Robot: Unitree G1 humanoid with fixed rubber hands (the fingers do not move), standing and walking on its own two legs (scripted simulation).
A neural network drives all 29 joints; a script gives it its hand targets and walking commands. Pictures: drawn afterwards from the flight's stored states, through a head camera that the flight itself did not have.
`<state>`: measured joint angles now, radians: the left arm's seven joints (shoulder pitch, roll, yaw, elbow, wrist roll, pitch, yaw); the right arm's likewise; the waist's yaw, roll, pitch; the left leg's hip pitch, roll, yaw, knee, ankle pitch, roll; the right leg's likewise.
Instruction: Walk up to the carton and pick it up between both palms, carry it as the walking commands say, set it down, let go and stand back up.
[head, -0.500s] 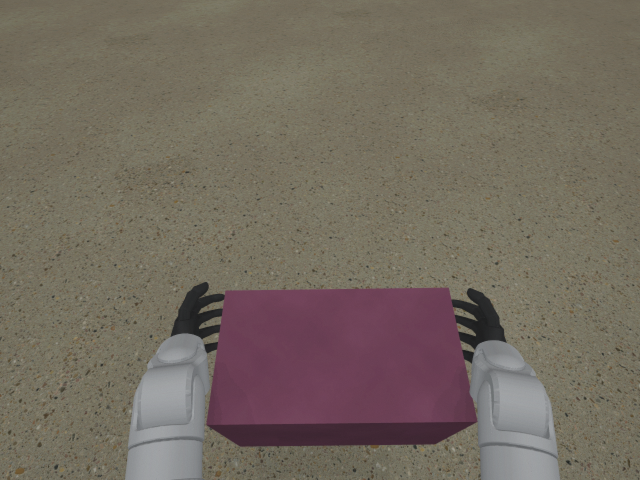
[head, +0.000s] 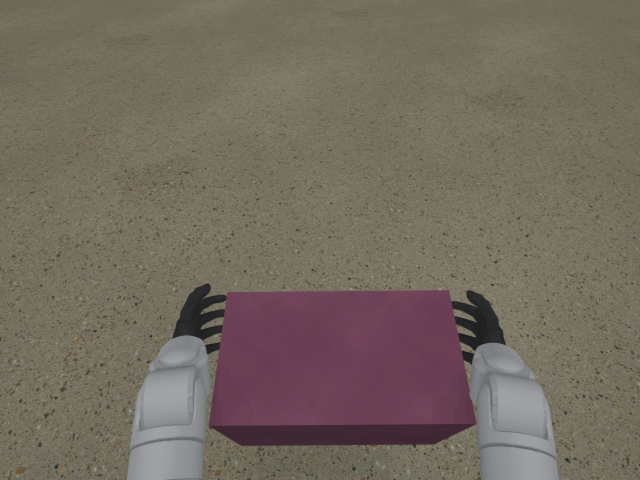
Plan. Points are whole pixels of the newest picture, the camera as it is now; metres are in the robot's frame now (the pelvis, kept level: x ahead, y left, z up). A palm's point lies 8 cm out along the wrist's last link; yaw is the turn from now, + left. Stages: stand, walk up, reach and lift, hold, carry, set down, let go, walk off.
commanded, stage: carry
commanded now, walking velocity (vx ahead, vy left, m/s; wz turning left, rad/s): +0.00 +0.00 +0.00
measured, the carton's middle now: (337, 373) +0.29 -0.01 -0.04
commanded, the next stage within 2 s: hold in 0.34 s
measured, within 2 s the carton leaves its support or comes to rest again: neither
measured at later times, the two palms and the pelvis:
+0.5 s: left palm (183, 353) +0.27 +0.19 +0.04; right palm (479, 358) +0.28 -0.18 +0.03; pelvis -0.01 +0.00 +0.01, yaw -4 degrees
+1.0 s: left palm (197, 342) +0.29 +0.18 +0.04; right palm (496, 361) +0.27 -0.20 +0.03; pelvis -0.01 +0.01 +0.01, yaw -5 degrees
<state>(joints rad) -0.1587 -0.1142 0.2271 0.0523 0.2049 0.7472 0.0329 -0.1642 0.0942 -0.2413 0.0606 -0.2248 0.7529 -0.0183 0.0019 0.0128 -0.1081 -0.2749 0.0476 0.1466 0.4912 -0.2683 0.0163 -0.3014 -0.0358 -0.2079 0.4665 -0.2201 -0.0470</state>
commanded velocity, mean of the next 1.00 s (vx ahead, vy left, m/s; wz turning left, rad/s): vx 0.00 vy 0.00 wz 0.00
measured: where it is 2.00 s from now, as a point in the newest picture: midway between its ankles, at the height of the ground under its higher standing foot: outside the picture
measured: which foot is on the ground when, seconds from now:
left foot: down 0.00-1.00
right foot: down 0.00-1.00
